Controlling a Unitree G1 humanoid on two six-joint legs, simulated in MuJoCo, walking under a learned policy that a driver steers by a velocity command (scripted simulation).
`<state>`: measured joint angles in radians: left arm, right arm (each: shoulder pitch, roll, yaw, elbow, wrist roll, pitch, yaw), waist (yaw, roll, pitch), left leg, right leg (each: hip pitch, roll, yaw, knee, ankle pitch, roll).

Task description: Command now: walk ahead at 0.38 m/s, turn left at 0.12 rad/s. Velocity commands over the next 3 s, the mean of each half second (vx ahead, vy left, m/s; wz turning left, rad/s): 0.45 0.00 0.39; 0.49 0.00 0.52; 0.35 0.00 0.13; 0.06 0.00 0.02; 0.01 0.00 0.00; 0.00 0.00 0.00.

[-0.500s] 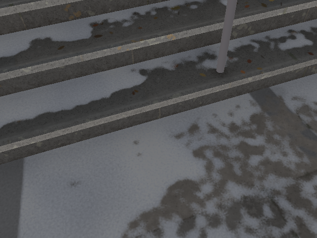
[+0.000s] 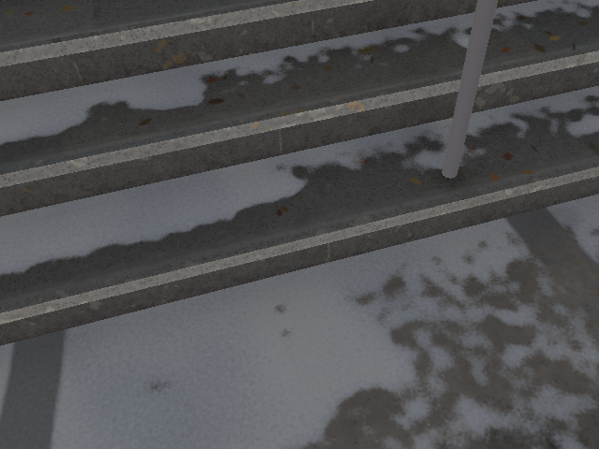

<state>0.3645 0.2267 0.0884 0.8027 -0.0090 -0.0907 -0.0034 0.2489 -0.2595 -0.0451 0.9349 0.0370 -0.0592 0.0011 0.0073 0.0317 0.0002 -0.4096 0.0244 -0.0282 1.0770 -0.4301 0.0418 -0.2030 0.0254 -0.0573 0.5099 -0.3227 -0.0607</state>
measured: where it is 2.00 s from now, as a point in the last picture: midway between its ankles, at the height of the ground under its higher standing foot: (228, 364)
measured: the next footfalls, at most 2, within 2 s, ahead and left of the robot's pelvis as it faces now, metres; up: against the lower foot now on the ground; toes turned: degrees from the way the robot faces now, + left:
left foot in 0.38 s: +0.34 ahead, +0.18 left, +0.00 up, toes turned +12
right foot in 0.92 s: +0.67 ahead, +0.10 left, +0.00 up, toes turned +30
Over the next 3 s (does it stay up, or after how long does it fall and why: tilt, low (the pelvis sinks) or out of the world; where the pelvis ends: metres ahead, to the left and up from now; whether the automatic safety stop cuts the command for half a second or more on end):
stays up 0.74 0.20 0.01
